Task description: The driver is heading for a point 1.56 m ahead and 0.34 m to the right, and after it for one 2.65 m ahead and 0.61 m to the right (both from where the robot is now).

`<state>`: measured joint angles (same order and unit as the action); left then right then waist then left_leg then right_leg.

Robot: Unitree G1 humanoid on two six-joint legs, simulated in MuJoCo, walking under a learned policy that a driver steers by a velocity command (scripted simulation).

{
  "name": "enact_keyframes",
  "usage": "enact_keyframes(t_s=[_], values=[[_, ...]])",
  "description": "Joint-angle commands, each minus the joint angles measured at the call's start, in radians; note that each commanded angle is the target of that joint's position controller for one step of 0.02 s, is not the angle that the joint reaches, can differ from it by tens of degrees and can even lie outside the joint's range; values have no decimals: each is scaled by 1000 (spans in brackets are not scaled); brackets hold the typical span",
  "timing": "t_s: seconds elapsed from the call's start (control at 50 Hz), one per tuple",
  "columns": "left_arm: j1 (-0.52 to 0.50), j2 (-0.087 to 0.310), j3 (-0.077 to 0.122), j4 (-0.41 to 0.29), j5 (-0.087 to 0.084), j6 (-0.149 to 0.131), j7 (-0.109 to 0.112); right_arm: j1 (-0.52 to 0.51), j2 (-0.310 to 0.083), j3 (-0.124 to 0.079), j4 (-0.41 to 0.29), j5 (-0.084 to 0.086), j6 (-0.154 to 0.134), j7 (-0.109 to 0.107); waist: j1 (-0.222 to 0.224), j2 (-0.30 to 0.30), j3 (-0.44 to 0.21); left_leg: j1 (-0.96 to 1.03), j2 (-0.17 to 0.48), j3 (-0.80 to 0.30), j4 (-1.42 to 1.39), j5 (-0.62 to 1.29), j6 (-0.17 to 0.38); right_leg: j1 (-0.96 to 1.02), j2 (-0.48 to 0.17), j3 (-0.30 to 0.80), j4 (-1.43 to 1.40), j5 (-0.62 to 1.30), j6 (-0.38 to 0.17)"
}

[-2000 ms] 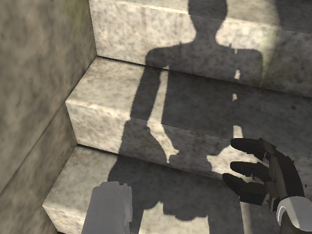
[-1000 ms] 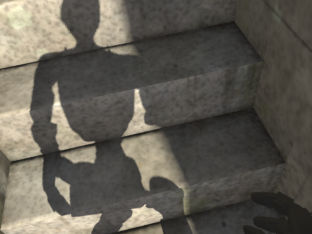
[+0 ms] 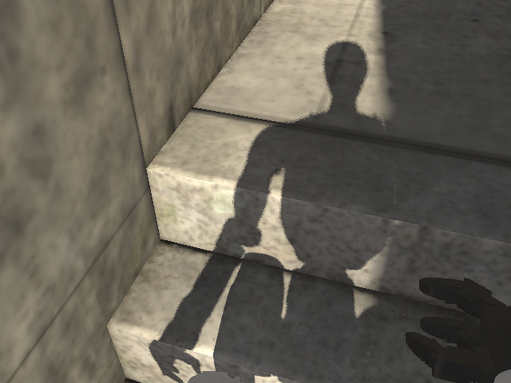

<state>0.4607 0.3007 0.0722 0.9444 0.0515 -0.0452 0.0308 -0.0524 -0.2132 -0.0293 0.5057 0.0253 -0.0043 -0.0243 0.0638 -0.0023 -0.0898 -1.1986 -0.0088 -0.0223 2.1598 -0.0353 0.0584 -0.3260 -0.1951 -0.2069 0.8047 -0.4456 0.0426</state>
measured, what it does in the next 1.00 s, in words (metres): climbs, turning right: left foot 0.20 m higher, then right foot 0.21 m higher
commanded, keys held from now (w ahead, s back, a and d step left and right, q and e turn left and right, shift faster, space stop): w+shift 0.08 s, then w+e+shift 0.92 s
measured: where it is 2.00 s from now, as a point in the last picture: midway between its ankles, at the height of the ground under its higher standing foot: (441, 81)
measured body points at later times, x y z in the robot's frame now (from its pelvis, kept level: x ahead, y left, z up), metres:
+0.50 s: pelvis +0.25 +0.11 +0.19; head +0.25 +0.14 +0.64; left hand +0.44 +0.31 +0.07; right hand +0.23 -0.17 +0.07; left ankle +0.29 +0.22 -0.50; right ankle +0.24 -0.04 -0.23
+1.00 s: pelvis +0.49 -0.01 +0.36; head +0.50 +0.02 +0.81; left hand +0.63 +0.26 +0.24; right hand +0.67 -0.32 +0.36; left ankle +0.42 +0.18 -0.10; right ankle +0.45 -0.06 -0.30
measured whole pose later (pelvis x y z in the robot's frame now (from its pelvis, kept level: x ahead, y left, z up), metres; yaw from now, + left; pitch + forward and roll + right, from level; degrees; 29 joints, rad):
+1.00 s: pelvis +0.49 -0.01 +0.36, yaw -25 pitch +0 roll -1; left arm 0.45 0.33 0.10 0.69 -0.01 -0.06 -0.05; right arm -0.05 -0.26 -0.03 0.58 -0.05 -0.11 0.01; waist 0.12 -0.03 -0.02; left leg -0.52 0.00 -0.10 1.90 -0.29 0.13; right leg -0.50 0.18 0.00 1.13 -0.62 -0.12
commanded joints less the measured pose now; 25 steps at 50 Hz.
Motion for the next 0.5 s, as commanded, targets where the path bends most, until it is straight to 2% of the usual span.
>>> enact_keyframes(t_s=[0.02, 0.04, 0.06, 0.1, 0.12, 0.14, 0.16, 0.18, 0.2, 0.22, 0.24, 0.26, 0.28, 0.3, 0.32, 0.34, 0.36, 0.38, 0.4, 0.42, 0.44, 0.46, 0.48, 0.5], values=[[-182, 24, -27, -113, 6, -39, -3, 142, 82, 39, -23, -5, 30, -21, -141, -37, 235, -164, 18, -122, 160, -25, -30, -112, -210, 245, -503, -73, -171], [-112, 47, -22, -79, -4, -41, -3, 72, 96, 49, -54, 13, 29, -23, -99, -53, 263, -306, 9, -131, 256, -117, -27, 4, -238, 257, -546, -41, -196], [-85, 50, -25, -83, -20, -37, -2, 57, 88, 47, -66, 29, 29, -20, -93, -50, 282, -372, 26, -160, 227, -161, -35, 85, -225, 218, -551, -25, -189], [-26, 59, -20, -91, -19, -34, 8, -11, 72, 50, -78, 32, 30, -17, -48, -11, 277, -426, 61, -124, 164, -173, -46, 174, -240, 202, -602, -39, -204], [10, 73, -17, -86, -27, -33, 16, -48, 90, 59, -98, 27, 27, -11, -27, -34, 263, -448, 83, -107, 178, -187, -55, 233, -251, 219, -631, -37, -215], [36, 58, -19, -83, -19, -26, 26, -70, 119, 89, -111, 29, 10, 8, -28, -32, 262, -435, 130, -90, 12, -177, -63, 253, -232, 199, -676, -80, -217], [102, 60, -8, -43, -16, -22, 37, -158, 146, 112, -165, 17, -4, 19, -2, -36, 219, -373, 190, -41, -94, -176, -49, 272, -258, 228, -776, -62, -235], [115, 66, -5, -26, -24, -16, 47, -178, 126, 111, -174, 5, -2, 32, -6, -48, 204, -297, 241, 8, -198, -139, -55, 314, -246, 212, -812, -8, -236], [83, 70, 4, -24, -32, -9, 42, -226, 111, 126, -172, -17, -12, 55, 10, -21, 173, -31, 254, 139, -478, -170, -42, 211, -209, 164, -909, 78, -252], [133, 43, 2, 23, -76, -6, 30, -293, 169, 146, -195, 34, -20, 68, 16, -97, 185, 262, 238, 179, -660, -373, -8, 77, -168, 121, -975, 224, -257], [135, 49, -12, 65, -59, -8, 14, -197, 136, 123, -176, 59, -19, 63, -39, -152, 120, 514, 117, 323, -665, -542, 3, 80, -149, 73, -887, 786, -285], [122, 143, -1, 78, -66, -38, -2, -53, 48, 76, -174, 53, -29, 44, -140, -264, 10, 740, 30, 325, -667, -690, 30, 126, -143, 68, -690, 1641, -302], [108, 259, 18, 97, -62, -53, -1, 236, -57, 21, -121, 37, -17, 19, -294, -341, -172, 893, -24, 205, -937, -753, 49, 312, -132, 118, -446, 1888, -275], [-59, 253, 25, 15, -79, -66, 12, 380, -154, -20, -49, -23, -15, 5, -377, -361, -186, 1041, 47, -91, -1122, -580, 62, 179, -118, 219, -167, 1967, -221], [-76, 75, 8, -58, -98, -86, 0, 536, -300, -70, 57, -93, -7, -12, -327, 109, -320, 1269, 343, -843, -1621, -917, 167, -196, 78, 301, 243, 1108, -156], [-273, -28, 2, -83, -104, -97, -18, 625, -301, -71, 135, -119, -25, -29, -327, 177, -368, 1257, 436, -1138, -1911, -1059, 160, -362, 227, 449, 850, 467, -105], [-383, -167, -19, -217, -99, -107, -16, 497, -224, -42, 143, -102, -50, -4, -239, 191, -249, 1111, 520, -1001, -1863, -838, 97, -546, 238, 574, 1227, 441, -94], [-506, -249, -54, -297, -98, -83, -17, 496, -162, -26, 223, -71, -52, 13, -185, 99, -120, 1046, 526, -779, -1801, -855, 47, -690, 195, 465, 1300, 452, -120], [-503, -314, -87, -338, -83, -57, -19, 407, -90, -22, 281, -104, -46, 26, -117, 33, 56, 895, 507, -544, -1708, -600, 8, -791, 169, 462, 1336, 526, -141], [-362, -298, -94, -315, -83, -22, -27, 333, 36, 4, 317, -112, -37, 18, -20, 19, 82, 823, 451, -355, -1631, -436, -53, -754, 146, 472, 1350, 567, -147], [-259, -250, -93, -281, -97, 7, -46, 305, 70, 22, 315, -103, -44, 28, 38, 58, 80, 782, 371, -176, -1589, -266, -74, -740, 150, 481, 1368, 607, -150], [-194, -249, -96, -270, -98, 24, -40, 273, 38, 15, 312, -100, -37, 18, 70, 107, 76, 823, 379, -86, -1651, -177, -62, -745, 189, 472, 1420, 549, -143], [-134, -214, -91, -240, -105, 35, -33, 264, -51, -9, 305, -107, -27, 4, 75, 145, 71, 852, 446, -38, -1724, -51, -20, -736, 222, 525, 1482, 447, -103], [-149, -185, -82, -249, -103, 59, -28, 280, -41, 6, 318, -118, -17, -2, 88, 84, 115, 868, 468, 25, -1761, -17, -26, -804, 244, 484, 1658, 380, -98]])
